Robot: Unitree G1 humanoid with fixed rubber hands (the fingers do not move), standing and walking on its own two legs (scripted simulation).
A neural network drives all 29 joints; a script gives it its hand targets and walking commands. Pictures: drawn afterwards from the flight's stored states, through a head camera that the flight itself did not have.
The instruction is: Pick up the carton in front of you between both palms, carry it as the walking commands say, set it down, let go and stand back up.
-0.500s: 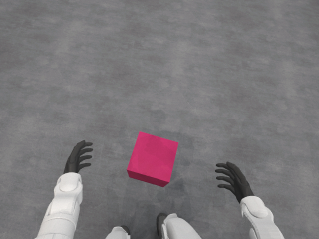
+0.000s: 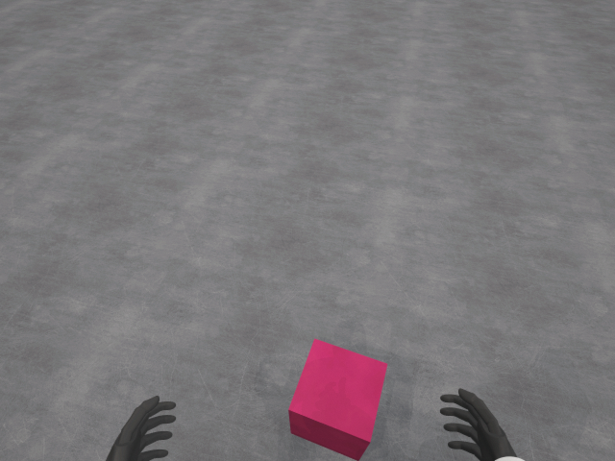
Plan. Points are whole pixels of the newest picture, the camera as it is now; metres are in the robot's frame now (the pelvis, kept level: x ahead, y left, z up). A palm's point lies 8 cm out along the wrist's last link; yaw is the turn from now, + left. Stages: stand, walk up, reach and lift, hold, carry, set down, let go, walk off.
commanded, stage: let go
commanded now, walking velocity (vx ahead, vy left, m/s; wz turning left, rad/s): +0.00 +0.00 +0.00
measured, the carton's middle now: (336, 400) +0.40 -0.08 -0.65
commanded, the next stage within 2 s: stand in 0.36 s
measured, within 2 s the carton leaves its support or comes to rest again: neither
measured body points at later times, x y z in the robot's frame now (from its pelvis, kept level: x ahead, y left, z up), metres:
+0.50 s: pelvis -0.01 -0.02 -0.01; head +0.00 -0.05 +0.44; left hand +0.11 +0.23 -0.10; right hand +0.14 -0.28 -0.10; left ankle -0.05 +0.10 -0.74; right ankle -0.01 -0.13 -0.74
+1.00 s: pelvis +0.04 -0.04 -0.02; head +0.04 -0.06 +0.43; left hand +0.15 +0.20 -0.13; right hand +0.08 -0.32 -0.15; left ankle -0.05 +0.10 -0.74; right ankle -0.01 -0.13 -0.74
